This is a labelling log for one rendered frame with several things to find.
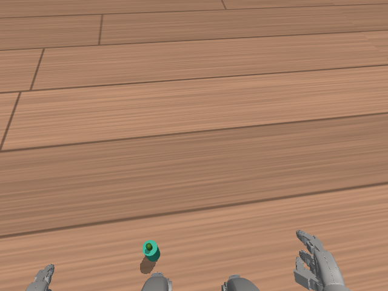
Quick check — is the bottle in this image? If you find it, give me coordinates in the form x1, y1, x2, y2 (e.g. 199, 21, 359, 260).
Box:
142, 240, 160, 262

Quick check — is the right robot hand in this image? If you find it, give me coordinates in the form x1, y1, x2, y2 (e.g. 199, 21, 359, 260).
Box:
293, 230, 346, 291

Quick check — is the left robot hand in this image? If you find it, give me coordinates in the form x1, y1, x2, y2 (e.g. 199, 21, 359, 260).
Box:
25, 264, 55, 291

